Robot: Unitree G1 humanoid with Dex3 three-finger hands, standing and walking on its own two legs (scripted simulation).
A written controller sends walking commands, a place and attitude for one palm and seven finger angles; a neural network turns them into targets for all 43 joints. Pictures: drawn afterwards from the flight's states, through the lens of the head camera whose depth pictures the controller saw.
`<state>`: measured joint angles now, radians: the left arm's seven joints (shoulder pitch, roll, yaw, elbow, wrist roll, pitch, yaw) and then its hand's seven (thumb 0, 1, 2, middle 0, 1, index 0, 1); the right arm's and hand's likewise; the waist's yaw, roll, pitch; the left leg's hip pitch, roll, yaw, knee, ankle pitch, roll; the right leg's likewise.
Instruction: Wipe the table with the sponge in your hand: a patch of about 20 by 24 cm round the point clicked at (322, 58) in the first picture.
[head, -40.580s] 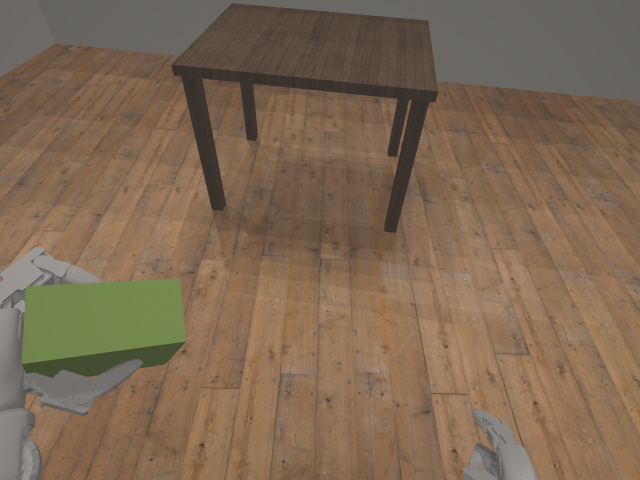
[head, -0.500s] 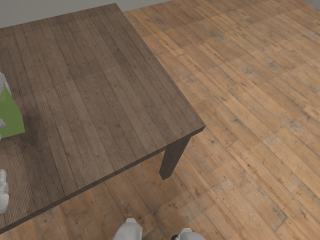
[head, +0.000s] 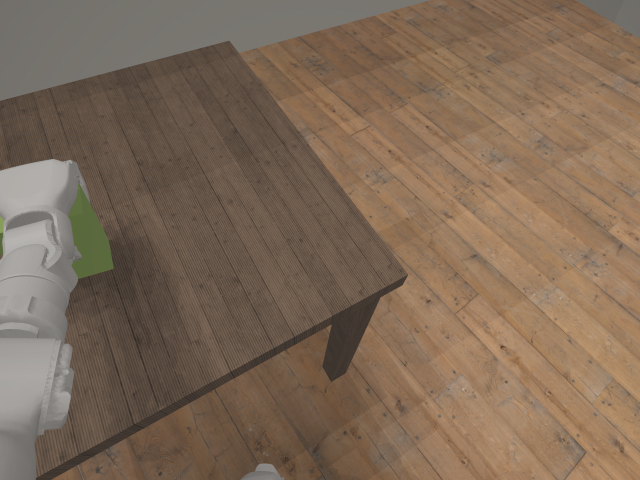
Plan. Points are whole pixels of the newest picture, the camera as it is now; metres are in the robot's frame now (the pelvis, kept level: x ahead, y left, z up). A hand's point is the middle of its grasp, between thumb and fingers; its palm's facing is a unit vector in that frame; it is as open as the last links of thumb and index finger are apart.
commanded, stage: wipe back along the middle lane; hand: left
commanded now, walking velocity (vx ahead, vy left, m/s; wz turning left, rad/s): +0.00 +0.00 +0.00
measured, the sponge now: (62, 247) +0.42 +0.36 -0.02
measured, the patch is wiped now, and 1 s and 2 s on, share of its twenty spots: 0.25 0.30 0.55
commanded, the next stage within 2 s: slide across to the third lane in 1.84 s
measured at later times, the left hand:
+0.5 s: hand (72, 239) +0.41 +0.32 +0.02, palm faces -0.11 +0.00 -0.99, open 10.0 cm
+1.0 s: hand (76, 261) +0.38 +0.31 +0.02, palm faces -0.07 -0.01 -1.00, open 10.0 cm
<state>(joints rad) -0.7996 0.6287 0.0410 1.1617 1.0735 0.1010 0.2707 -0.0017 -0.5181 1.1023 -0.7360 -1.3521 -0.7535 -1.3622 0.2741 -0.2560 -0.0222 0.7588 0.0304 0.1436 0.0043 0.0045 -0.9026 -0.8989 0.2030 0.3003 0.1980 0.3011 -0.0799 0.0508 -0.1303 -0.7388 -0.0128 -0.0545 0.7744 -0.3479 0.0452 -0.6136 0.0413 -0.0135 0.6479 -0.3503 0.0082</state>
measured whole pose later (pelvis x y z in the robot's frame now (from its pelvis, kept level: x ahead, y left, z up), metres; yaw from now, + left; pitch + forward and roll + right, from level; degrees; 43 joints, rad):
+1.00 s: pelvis +0.01 -0.01 +0.01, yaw +1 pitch +12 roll -3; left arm -0.50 0.45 -0.06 0.86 0.99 0.26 0.33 -0.02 -0.46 1.08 -0.67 -1.40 -0.69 -1.41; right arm 0.22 -0.25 -0.03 0.72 0.07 0.21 0.02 0.01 -0.90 -0.90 0.20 0.30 0.20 0.30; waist -0.01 0.05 -0.15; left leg -0.57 -0.02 -0.05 0.69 -0.34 0.04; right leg -0.46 0.03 -0.01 0.60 -0.35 0.00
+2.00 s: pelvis +0.00 -0.03 +0.01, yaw +1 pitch +6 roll -1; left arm -0.15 0.35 -0.15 0.46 0.97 0.41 0.30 -0.01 -0.45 1.08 -0.67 -1.40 -0.68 -1.42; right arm 0.14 -0.27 -0.01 0.67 0.08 0.19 0.00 0.01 -0.90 -0.90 0.20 0.30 0.19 0.30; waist 0.04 0.06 -0.12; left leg -0.43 -0.02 -0.05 0.66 -0.33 0.02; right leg -0.34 0.03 -0.01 0.60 -0.37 -0.02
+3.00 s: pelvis -0.02 -0.04 +0.01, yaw +2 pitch +6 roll -1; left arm -0.49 0.24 -0.24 0.82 0.97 0.43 0.31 0.00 -0.51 1.08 -0.74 -1.33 -0.76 -1.34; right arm 0.13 -0.25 -0.01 0.74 0.07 0.18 -0.02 0.01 -0.91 -0.90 0.20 0.30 0.19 0.30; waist 0.02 0.06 -0.10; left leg -0.46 -0.01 -0.07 0.63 -0.28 0.00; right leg -0.39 0.04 -0.03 0.61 -0.34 -0.04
